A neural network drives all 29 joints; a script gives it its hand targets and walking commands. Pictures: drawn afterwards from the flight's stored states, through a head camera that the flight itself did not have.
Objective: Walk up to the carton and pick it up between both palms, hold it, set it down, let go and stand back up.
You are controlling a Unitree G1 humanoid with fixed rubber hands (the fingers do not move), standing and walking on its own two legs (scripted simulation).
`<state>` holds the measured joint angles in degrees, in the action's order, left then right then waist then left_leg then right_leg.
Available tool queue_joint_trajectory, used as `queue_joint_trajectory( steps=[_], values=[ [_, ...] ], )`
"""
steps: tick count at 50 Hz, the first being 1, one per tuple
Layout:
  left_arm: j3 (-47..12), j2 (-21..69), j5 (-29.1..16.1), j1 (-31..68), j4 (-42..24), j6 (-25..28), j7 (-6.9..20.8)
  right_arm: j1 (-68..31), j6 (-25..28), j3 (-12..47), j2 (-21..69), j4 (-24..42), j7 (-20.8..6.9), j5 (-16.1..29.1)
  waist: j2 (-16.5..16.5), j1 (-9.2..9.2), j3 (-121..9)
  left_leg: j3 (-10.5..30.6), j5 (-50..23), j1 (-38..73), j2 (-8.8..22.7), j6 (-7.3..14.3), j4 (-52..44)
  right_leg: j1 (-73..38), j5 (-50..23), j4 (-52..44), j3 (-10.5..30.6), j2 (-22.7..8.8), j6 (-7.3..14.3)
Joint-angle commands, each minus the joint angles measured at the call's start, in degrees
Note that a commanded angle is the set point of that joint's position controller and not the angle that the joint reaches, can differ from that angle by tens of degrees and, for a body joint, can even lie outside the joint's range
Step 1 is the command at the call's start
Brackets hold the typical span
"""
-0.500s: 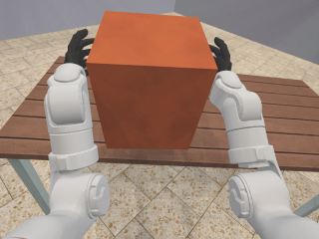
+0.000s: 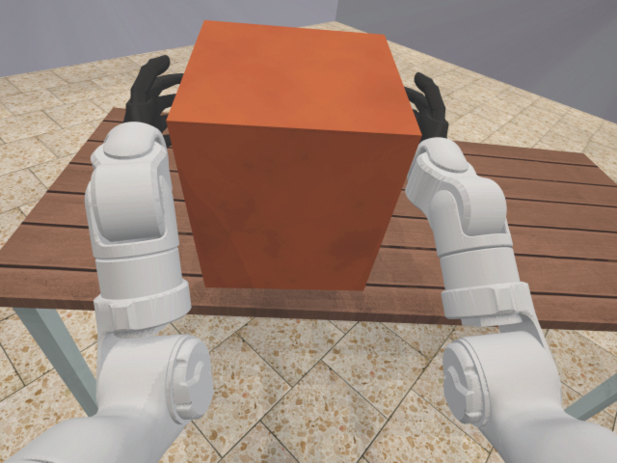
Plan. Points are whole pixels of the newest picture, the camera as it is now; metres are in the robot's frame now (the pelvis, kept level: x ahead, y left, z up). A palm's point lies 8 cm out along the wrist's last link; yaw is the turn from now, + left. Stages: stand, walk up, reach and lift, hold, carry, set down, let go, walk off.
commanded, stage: hold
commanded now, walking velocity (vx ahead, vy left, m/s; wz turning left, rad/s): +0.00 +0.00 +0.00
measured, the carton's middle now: (290, 166) +0.40 +0.01 +0.22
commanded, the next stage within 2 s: none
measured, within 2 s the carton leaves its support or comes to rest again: neither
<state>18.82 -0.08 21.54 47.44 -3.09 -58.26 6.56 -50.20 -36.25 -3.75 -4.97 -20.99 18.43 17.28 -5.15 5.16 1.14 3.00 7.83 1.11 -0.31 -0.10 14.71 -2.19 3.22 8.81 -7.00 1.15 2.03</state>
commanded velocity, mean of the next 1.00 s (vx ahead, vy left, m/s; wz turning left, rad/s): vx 0.00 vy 0.00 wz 0.00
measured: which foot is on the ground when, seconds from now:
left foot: down 0.00-1.00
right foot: down 0.00-1.00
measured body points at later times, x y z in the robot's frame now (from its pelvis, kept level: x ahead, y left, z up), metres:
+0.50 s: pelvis +0.00 +0.00 +0.00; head -0.05 +0.04 +0.45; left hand +0.37 +0.17 +0.27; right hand +0.38 -0.14 +0.28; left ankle +0.01 +0.12 -0.75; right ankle +0.03 -0.09 -0.75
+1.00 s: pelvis +0.00 +0.00 +0.00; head -0.05 +0.04 +0.45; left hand +0.37 +0.17 +0.27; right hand +0.38 -0.14 +0.28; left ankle +0.01 +0.12 -0.75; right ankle +0.03 -0.09 -0.75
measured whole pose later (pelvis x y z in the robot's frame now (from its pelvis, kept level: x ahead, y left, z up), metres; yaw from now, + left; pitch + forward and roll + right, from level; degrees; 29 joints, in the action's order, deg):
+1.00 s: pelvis +0.00 +0.00 +0.00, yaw +0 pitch -8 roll -1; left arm 18.4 -0.1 21.7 46.4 -4.5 -58.6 6.8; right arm -49.5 -36.3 -3.1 -5.0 -20.2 18.9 17.8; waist -5.3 5.2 0.8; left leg 3.0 7.9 1.5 -0.2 -0.1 14.5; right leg -2.8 3.1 8.2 -7.0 1.3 2.1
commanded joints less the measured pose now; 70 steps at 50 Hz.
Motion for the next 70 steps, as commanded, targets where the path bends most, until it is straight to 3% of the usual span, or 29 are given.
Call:
queue_joint_trajectory(
  steps=[1, 11, 19, 36, 39, 43, 53, 57, 64, 70],
  values=[
    [-21.25, 20.33, -11.59, 29.37, -7.86, 2.94, 8.5, -33.5, 2.61, 12.23, 14.65, 13.21, -3.7, 5.21, 6.41, 0.85, -23.25, -2.71, -13.6, -3.79, -1.55, -1.82, -1.71, -14.74, -10.62, 2.33, 1.32, 0.48, -2.81],
    [-20.31, 20.45, -11.18, 32.03, -4.53, 3.12, 8.19, -35.4, 2.74, 10.89, 14.62, 10.32, -4.46, 3.81, 5.79, 0.53, -18.84, -2.9, -3.82, -8.64, -1.28, -1.26, -3.63, -13.04, -3.01, 2.46, 0.87, 0.58, -2.93],
    [-20.54, 20.2, -11.12, 30.79, -5.1, 3.23, 8.42, -34.07, 2.56, 11.56, 15.04, 11.08, -3.91, 4.5, 6.43, 0.65, -21.88, -2.94, -10.42, -5.99, -1.63, -1.25, -2.15, -14.37, -8.75, 2.5, 1.42, 0.35, -2.96],
    [-20.32, 20.26, -10.68, 30.94, -5.75, 3.01, 8.43, -34.53, 2.74, 11.48, 14.8, 11.27, -4.05, 4.34, 6.04, 0.29, -19.96, -2.82, -7.85, -6.81, -1.26, -1.36, -3.06, -13.43, -6.1, 2.28, 0.86, 0.44, -2.72],
    [-20.79, 20.62, -11.29, 31.35, -5.28, 2.79, 8.39, -34.54, 2.6, 10.73, 14.73, 10.62, -4.17, 4.14, 6.65, 1.03, -19.88, -2.88, -6.8, -7.47, -1.3, -1.48, -3.0, -13.08, -5.44, 2.38, 0.82, 0.54, -2.85],
    [-20.75, 19.98, -11.14, 29.43, -6.54, 2.82, 8.52, -33.48, 2.5, 12.02, 14.95, 12.41, -3.68, 4.82, 5.72, 0.61, -22.49, -2.8, -11.91, -3.77, -1.49, -1.47, -1.86, -14.12, -9.46, 1.96, 1.02, 0.38, -3.12],
    [-21.31, 20.58, -11.38, 29.73, -7.92, 2.59, 8.58, -33.46, 2.6, 12.2, 14.85, 12.9, -3.72, 4.96, 5.79, 0.74, -20.81, -2.78, -10.69, -4.58, -1.43, -1.85, -2.52, -13.97, -8.36, 2.06, 0.75, 0.55, -2.76],
    [-21.16, 20.47, -11.08, 29.98, -7.11, 2.4, 8.31, -33.35, 2.54, 11.14, 14.16, 11.36, -3.94, 4.71, 7.23, 0.8, -19.77, -2.47, -8.94, -5.81, -1.13, -1.81, -2.92, -13.77, -6.85, 2.35, 0.74, 0.62, -2.48],
    [-20.67, 20.95, -11.28, 31.54, -4.45, 3.07, 7.96, -35.03, 2.9, 10.13, 14.5, 10.12, -4.54, 3.29, 6.67, 0.86, -20.07, -2.45, -4.71, -7.89, -0.9, -1.52, -3.46, -13.56, -4.26, 2.55, 0.87, 0.74, -2.53],
    [-20.16, 20.25, -10.95, 29.35, -5.11, 2.75, 8.62, -33.72, 2.61, 11.93, 15.04, 11.73, -3.83, 4.36, 5.13, 0.52, -22.31, -2.82, -12.14, -4.64, -1.64, -1.5, -1.8, -14.68, -10.25, 2.02, 1.15, 0.34, -3.15]
  ],
)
